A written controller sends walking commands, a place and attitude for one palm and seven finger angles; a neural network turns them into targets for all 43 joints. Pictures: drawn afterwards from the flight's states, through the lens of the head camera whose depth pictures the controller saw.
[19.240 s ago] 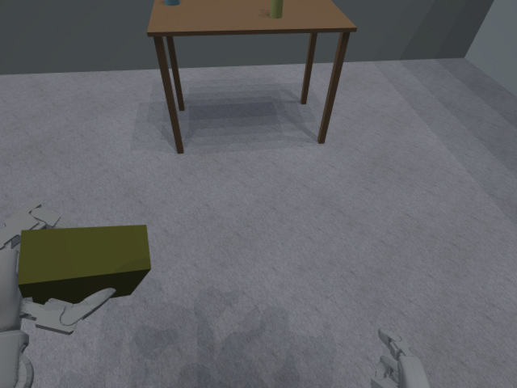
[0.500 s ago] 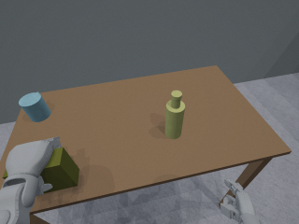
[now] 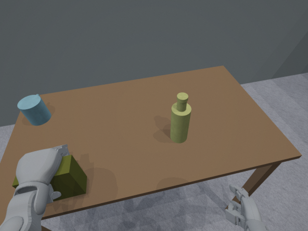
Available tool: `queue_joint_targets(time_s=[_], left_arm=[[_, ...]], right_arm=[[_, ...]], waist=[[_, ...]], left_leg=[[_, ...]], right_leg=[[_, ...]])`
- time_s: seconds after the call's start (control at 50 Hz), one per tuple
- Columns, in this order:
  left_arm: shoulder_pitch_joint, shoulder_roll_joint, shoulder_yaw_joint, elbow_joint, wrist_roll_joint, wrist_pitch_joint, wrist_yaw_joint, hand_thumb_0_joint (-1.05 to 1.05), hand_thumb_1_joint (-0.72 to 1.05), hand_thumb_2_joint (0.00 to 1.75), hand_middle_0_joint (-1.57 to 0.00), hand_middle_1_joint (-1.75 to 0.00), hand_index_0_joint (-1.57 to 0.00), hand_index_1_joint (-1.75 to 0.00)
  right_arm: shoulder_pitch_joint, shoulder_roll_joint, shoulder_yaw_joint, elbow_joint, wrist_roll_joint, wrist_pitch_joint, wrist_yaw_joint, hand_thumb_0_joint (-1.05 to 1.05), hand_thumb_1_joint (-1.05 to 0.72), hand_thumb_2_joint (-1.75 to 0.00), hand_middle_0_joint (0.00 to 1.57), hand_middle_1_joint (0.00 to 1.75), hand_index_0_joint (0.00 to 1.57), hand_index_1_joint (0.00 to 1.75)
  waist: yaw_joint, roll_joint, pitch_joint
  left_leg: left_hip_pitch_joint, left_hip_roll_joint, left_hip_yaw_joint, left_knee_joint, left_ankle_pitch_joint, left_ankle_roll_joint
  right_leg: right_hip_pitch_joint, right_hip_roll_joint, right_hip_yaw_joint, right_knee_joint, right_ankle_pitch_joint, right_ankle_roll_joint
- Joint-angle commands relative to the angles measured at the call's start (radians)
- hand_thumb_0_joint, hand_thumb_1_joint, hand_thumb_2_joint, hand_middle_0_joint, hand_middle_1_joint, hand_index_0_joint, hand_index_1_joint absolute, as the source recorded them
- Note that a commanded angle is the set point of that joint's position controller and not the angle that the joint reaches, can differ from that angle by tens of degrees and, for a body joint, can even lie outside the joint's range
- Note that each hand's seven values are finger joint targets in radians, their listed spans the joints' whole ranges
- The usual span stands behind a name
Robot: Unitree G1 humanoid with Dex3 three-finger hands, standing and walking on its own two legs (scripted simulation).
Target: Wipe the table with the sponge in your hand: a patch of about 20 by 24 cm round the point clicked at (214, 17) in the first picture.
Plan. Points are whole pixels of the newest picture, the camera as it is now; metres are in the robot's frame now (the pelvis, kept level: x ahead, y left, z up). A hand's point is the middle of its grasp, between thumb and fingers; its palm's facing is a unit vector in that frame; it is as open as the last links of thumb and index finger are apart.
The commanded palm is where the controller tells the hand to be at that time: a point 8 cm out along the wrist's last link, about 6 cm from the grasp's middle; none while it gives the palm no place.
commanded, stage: lower the sponge onto the table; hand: left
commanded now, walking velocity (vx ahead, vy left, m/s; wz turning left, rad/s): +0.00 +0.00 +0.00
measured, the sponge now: (57, 183) +0.20 +0.31 +0.00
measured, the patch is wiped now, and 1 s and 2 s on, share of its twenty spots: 0.00 0.00 0.35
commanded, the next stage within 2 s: wipe forward along the first lane in 0.82 s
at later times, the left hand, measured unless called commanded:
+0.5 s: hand (56, 180) +0.20 +0.30 +0.02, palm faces -0.08 -0.07 -0.99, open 9.6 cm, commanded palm +0.18 +0.30 +0.08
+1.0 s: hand (56, 181) +0.20 +0.30 +0.01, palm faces -0.07 -0.06 -1.00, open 9.6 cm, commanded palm +0.19 +0.30 +0.06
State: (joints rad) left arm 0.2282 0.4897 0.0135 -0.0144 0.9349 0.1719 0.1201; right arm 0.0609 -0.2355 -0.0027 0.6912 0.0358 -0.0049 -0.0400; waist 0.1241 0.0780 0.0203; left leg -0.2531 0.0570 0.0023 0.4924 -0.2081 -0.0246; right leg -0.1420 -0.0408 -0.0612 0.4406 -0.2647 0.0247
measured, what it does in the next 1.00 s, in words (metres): stands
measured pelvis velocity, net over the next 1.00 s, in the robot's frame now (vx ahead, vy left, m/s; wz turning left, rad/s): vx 0.00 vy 0.00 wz -0.01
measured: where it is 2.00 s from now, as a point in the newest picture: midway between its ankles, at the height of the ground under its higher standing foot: outside the picture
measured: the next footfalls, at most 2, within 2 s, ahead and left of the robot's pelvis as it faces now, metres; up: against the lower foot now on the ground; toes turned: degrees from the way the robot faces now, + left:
none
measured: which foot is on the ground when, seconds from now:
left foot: down 0.00-1.00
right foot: down 0.00-1.00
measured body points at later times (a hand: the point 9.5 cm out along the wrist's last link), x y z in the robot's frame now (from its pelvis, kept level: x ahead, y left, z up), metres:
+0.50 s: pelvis +0.00 -0.01 +0.00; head +0.01 -0.03 +0.45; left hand +0.20 +0.30 +0.07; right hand +0.23 -0.23 -0.09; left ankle +0.04 +0.14 -0.74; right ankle -0.02 -0.14 -0.74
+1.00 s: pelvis +0.00 +0.00 -0.01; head +0.01 -0.02 +0.44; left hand +0.20 +0.30 +0.07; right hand +0.22 -0.22 -0.10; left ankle +0.04 +0.14 -0.74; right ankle -0.02 -0.14 -0.74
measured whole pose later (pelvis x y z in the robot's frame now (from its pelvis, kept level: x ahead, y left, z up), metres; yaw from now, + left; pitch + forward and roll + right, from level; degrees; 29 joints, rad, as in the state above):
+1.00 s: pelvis +0.00 +0.00 -0.01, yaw +0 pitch +0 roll -1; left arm 0.24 0.45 0.01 0.09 0.97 0.13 0.21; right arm 0.08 -0.24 -0.03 0.71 0.04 0.00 -0.03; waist 0.12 0.08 -0.02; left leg -0.33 0.06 0.00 0.56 -0.24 -0.03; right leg -0.22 -0.04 -0.05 0.52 -0.30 0.02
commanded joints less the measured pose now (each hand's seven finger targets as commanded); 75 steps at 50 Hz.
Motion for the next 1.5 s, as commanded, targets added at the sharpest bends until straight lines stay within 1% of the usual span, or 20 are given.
queue_joint_targets(time_s=[0.0, 0.04, 0.16, 0.24, 0.26, 0.34, 0.36, 0.44, 0.46, 0.54, 0.56, 0.74, 0.9, 0.94, 1.06, 1.24, 1.26, 1.34, 1.36, 1.48], left_arm=[[-0.194, 0.212, 0.126, -0.190, 0.023, -0.008, 0.050, 0.00, 0.10, 1.30, -1.20, -1.60, -1.20, -1.60], [-0.171, 0.259, 0.176, -0.203, 0.027, -0.005, 0.057, 0.00, 0.10, 1.30, -1.20, -1.60, -1.20, -1.60], [-0.114, 0.185, 0.125, -0.214, 0.024, 0.002, 0.067, 0.00, 0.10, 1.30, -1.20, -1.60, -1.20, -1.60], [-0.103, 0.223, 0.160, -0.209, 0.033, 0.000, 0.080, 0.00, 0.10, 1.30, -1.20, -1.60, -1.20, -1.60], [-0.143, 0.174, 0.105, -0.236, 0.035, -0.005, 0.081, 0.00, 0.10, 1.30, -1.20, -1.60, -1.20, -1.60], [-0.137, 0.251, 0.183, -0.181, 0.039, -0.014, 0.098, 0.00, 0.10, 1.30, -1.20, -1.60, -1.20, -1.60], [-0.150, 0.199, 0.135, -0.194, 0.037, -0.018, 0.097, 0.00, 0.10, 1.30, -1.20, -1.60, -1.20, -1.60], [-0.146, 0.244, 0.180, -0.157, 0.038, -0.028, 0.105, 0.00, 0.10, 1.30, -1.20, -1.60, -1.20, -1.60], [-0.151, 0.198, 0.139, -0.171, 0.037, -0.033, 0.103, 0.00, 0.10, 1.30, -1.20, -1.60, -1.20, -1.60], [-0.086, 0.214, 0.166, -0.132, 0.030, -0.037, 0.102, 0.00, 0.10, 1.30, -1.20, -1.60, -1.20, -1.60], [-0.122, 0.177, 0.125, -0.133, 0.030, -0.039, 0.099, 0.00, 0.10, 1.30, -1.20, -1.60, -1.20, -1.60], [-0.116, 0.206, 0.163, -0.073, 0.038, -0.045, 0.120, 0.00, 0.10, 1.30, -1.20, -1.60, -1.20, -1.60], [-0.085, 0.155, 0.119, -0.015, 0.048, -0.034, 0.120, 0.00, 0.10, 1.30, -1.20, -1.60, -1.20, -1.60], [-0.134, 0.205, 0.157, -0.003, 0.047, -0.030, 0.123, 0.00, 0.10, 1.30, -1.20, -1.60, -1.20, -1.60], [-0.273, 0.154, 0.082, 0.096, 0.062, -0.024, 0.116, 0.00, 0.10, 1.30, -1.20, -1.60, -1.20, -1.60], [-0.409, 0.214, 0.102, 0.281, 0.079, -0.032, 0.092, 0.00, 0.10, 1.30, -1.20, -1.60, -1.20, -1.60], [-0.437, 0.164, 0.051, 0.285, 0.076, -0.036, 0.086, 0.00, 0.10, 1.30, -1.20, -1.60, -1.20, -1.60], [-0.489, 0.223, 0.100, 0.366, 0.084, -0.060, 0.091, 0.00, 0.10, 1.30, -1.20, -1.60, -1.20, -1.60], [-0.510, 0.179, 0.055, 0.368, 0.084, -0.065, 0.089, 0.00, 0.10, 1.30, -1.20, -1.60, -1.20, -1.60], [-0.585, 0.193, 0.058, 0.473, 0.087, -0.088, 0.101, 0.00, 0.10, 1.30, -1.20, -1.60, -1.20, -1.60]], right_arm=[[-0.158, -0.122, -0.043, -0.163, -0.003, -0.057, -0.010, 0.00, -0.90, -0.90, 0.20, 0.30, 0.20, 0.30], [-0.177, -0.123, -0.040, -0.168, -0.004, -0.055, -0.007, 0.00, -0.90, -0.90, 0.20, 0.30, 0.20, 0.30], [-0.154, -0.118, -0.045, -0.182, -0.002, -0.051, 0.006, 0.00, -0.90, -0.90, 0.20, 0.30, 0.20, 0.30], [-0.168, -0.123, -0.050, -0.173, -0.004, -0.048, 0.007, 0.00, -0.90, -0.90, 0.20, 0.30, 0.20, 0.30], [-0.157, -0.117, -0.047, -0.183, -0.003, -0.051, 0.007, 0.00, -0.90, -0.90, 0.20, 0.30, 0.20, 0.30], [-0.160, -0.127, -0.054, -0.162, -0.005, -0.052, -0.001, 0.00, -0.90, -0.90, 0.20, 0.30, 0.20, 0.30], [-0.150, -0.119, -0.053, -0.172, -0.004, -0.056, -0.003, 0.00, -0.90, -0.90, 0.20, 0.30, 0.20, 0.30], [-0.161, -0.125, -0.057, -0.152, -0.005, -0.056, -0.006, 0.00, -0.90, -0.90, 0.20, 0.30, 0.20, 0.30], [-0.147, -0.119, -0.058, -0.161, -0.004, -0.060, -0.005, 0.00, -0.90, -0.90, 0.20, 0.30, 0.20, 0.30], [-0.152, -0.125, -0.061, -0.152, -0.006, -0.058, 0.000, 0.00, -0.90, -0.90, 0.20, 0.30, 0.20, 0.30], [-0.139, -0.122, -0.060, -0.156, -0.005, -0.059, -0.001, 0.00, -0.90, -0.90, 0.20, 0.30, 0.20, 0.30], [-0.142, -0.131, -0.067, -0.142, -0.006, -0.055, -0.002, 0.00, -0.90, -0.90, 0.20, 0.30, 0.20, 0.30], [-0.129, -0.131, -0.074, -0.136, -0.004, -0.047, 0.002, 0.00, -0.90, -0.90, 0.20, 0.30, 0.20, 0.30], [-0.137, -0.135, -0.068, -0.132, -0.001, -0.043, -0.003, 0.00, -0.90, -0.90, 0.20, 0.30, 0.20, 0.30], [-0.114, -0.133, -0.064, -0.123, 0.006, -0.045, -0.017, 0.00, -0.90, -0.90, 0.20, 0.30, 0.20, 0.30], [-0.074, -0.151, -0.062, -0.104, 0.015, -0.022, -0.022, 0.00, -0.90, -0.90, 0.20, 0.30, 0.20, 0.30], [-0.068, -0.148, -0.060, -0.117, 0.017, -0.024, -0.023, 0.00, -0.90, -0.90, 0.20, 0.30, 0.20, 0.30], [-0.038, -0.160, -0.069, -0.103, 0.016, -0.016, -0.025, 0.00, -0.90, -0.90, 0.20, 0.30, 0.20, 0.30], [-0.030, -0.156, -0.068, -0.113, 0.018, -0.016, -0.025, 0.00, -0.90, -0.90, 0.20, 0.30, 0.20, 0.30], [0.008, -0.166, -0.075, -0.098, 0.020, -0.005, -0.023, 0.00, -0.90, -0.90, 0.20, 0.30, 0.20, 0.30]], waist=[[-0.008, 0.011, -0.184], [0.004, 0.036, -0.193], [-0.002, 0.017, -0.194], [0.004, 0.005, -0.183], [-0.010, 0.023, -0.194], [-0.001, -0.014, -0.176], [-0.008, -0.010, -0.195], [-0.001, 0.013, -0.186], [-0.008, 0.022, -0.204], [-0.001, 0.000, -0.174], [-0.014, -0.019, -0.185], [-0.007, -0.036, -0.167], [-0.008, -0.071, -0.167], [-0.012, -0.063, -0.157], [-0.036, -0.091, -0.164], [-0.049, -0.088, -0.157], [-0.058, -0.094, -0.168], [-0.062, -0.121, -0.173], [-0.070, -0.114, -0.186], [-0.092, -0.141, -0.164]], left_leg=[[0.146, -0.051, -0.006, -0.055, 0.154, 0.054], [0.150, -0.054, -0.015, -0.060, 0.154, 0.051], [0.130, -0.051, -0.002, -0.039, 0.186, 0.055], [0.137, -0.050, -0.011, -0.036, 0.180, 0.052], [0.131, -0.051, -0.002, -0.029, 0.176, 0.056], [0.137, -0.053, -0.009, -0.023, 0.157, 0.056], [0.133, -0.056, 0.004, -0.013, 0.163, 0.061], [0.139, -0.058, -0.002, -0.013, 0.158, 0.058], [0.134, -0.056, 0.007, -0.005, 0.169, 0.060], [0.121, -0.057, -0.003, -0.005, 0.165, 0.057], [0.106, -0.055, 0.005, -0.002, 0.155, 0.061], [0.097, -0.054, -0.002, 0.001, 0.130, 0.059], [0.068, -0.053, 0.005, 0.013, 0.121, 0.060], [0.066, -0.052, -0.003, 0.002, 0.092, 0.059], [0.047, -0.061, 0.007, 0.008, 0.039, 0.064], [-0.010, -0.068, 0.004, 0.014, -0.028, 0.058], [-0.020, -0.072, 0.009, 0.022, -0.027, 0.064], [-0.043, -0.069, 0.007, 0.038, -0.049, 0.063], [-0.052, -0.071, 0.010, 0.045, -0.046, 0.065], [-0.106, -0.068, 0.010, 0.070, -0.083, 0.067]], right_leg=[[-0.071, 0.056, 0.006, -0.076, 0.122, -0.075], [-0.053, 0.064, 0.026, -0.071, 0.124, -0.083], [-0.062, 0.057, -0.001, -0.054, 0.159, -0.077], [-0.073, 0.062, 0.032, -0.056, 0.156, -0.082], [-0.083, 0.056, 0.002, -0.046, 0.150, -0.077], [-0.091, 0.061, 0.041, -0.059, 0.138, -0.082], [-0.092, 0.053, 0.012, -0.049, 0.148, -0.074], [-0.095, 0.056, 0.045, -0.058, 0.146, -0.080], [-0.096, 0.051, 0.016, -0.044, 0.157, -0.076], [-0.103, 0.056, 0.039, -0.048, 0.165, -0.078], [-0.110, 0.051, 0.011, -0.039, 0.155, -0.070], [-0.134, 0.055, 0.034, -0.040, 0.127, -0.075], [-0.149, 0.051, 0.017, -0.027, 0.123, -0.069], [-0.158, 0.059, 0.029, -0.031, 0.086, -0.073], [-0.196, 0.057, 0.004, -0.022, 0.037, -0.067], [-0.237, 0.062, 0.011, -0.011, -0.021, -0.070], [-0.241, 0.061, -0.001, 0.001, -0.010, -0.065], [-0.269, 0.063, 0.013, 0.005, -0.032, -0.066], [-0.273, 0.062, 0.001, 0.018, -0.020, -0.064], [-0.327, 0.060, 0.002, 0.030, -0.051, -0.059]])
